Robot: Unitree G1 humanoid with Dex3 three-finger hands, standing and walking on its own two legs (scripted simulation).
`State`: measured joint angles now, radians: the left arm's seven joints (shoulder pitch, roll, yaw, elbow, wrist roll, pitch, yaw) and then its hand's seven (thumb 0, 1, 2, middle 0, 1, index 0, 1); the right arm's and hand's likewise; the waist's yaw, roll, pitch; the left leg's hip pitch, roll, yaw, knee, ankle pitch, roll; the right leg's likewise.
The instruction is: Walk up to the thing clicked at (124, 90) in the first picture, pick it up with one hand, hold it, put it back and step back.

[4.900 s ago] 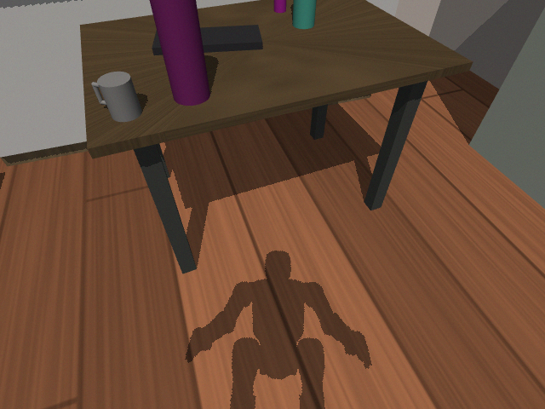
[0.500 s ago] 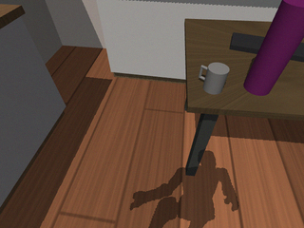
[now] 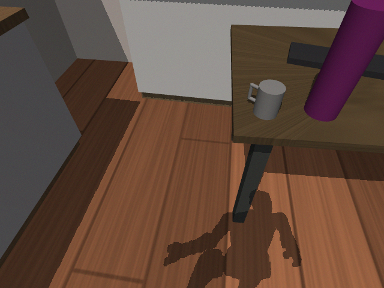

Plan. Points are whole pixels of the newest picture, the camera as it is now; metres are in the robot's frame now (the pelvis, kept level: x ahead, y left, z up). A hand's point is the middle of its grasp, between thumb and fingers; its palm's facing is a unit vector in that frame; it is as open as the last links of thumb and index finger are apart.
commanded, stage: stand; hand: left
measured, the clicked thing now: (263, 97) +0.66 -0.20 +0.02
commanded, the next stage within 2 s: walk up in 1.54 s
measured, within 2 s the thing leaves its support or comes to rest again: neither
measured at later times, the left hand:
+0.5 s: hand out of the picture +0.07 +0.26 -0.16, palm faces -0.03 -0.94 -0.35, open 7.4 cm
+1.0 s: hand out of the picture +0.07 +0.26 -0.16, palm faces -0.04 -0.94 -0.35, open 7.4 cm
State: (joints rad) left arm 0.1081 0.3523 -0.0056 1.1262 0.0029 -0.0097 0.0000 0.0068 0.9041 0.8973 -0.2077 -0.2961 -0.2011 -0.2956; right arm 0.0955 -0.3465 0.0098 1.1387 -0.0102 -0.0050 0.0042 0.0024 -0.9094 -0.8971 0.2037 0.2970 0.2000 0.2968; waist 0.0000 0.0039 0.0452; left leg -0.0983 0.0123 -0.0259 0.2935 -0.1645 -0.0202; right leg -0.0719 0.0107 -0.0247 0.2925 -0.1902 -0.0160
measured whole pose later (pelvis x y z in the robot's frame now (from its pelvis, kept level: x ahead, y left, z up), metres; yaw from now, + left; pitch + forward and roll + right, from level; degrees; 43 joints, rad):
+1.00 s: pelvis +0.00 +0.00 +0.00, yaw +0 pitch -2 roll +0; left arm 0.13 0.36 -0.01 1.12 0.00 -0.01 0.00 0.01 0.90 0.90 -0.21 -0.30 -0.20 -0.30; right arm 0.12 -0.35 0.01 1.13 -0.01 0.00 0.01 0.00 -0.91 -0.90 0.20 0.30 0.20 0.30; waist 0.00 0.00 0.05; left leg -0.10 0.01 -0.02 0.30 -0.16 -0.01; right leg -0.08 0.01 -0.02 0.29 -0.18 -0.01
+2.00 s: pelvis +0.02 -0.13 -0.03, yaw -6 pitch -2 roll -1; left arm 0.22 0.41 0.10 0.80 0.06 0.08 -0.11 0.01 0.91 0.90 -0.21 -0.30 -0.20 -0.30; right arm 0.26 -0.49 -0.09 0.97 -0.01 -0.02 -0.07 0.01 -0.91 -0.90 0.20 0.30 0.20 0.30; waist 0.03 0.00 0.12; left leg -0.42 0.08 -0.01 1.08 -0.57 0.02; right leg -0.35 -0.02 0.02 0.70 -0.32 0.00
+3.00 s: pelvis +0.12 -0.42 -0.03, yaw -7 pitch -2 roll +0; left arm 0.22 0.40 0.04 0.89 0.00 0.00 -0.02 0.01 0.90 0.90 -0.21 -0.30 -0.20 -0.30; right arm 0.27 -0.38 0.00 0.89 -0.03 -0.06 0.00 0.00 -0.90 -0.90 0.21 0.30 0.21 0.30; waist 0.01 -0.03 0.09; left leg -0.34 0.03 0.02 0.70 -0.32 0.00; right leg -0.31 -0.03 0.01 0.69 -0.36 -0.02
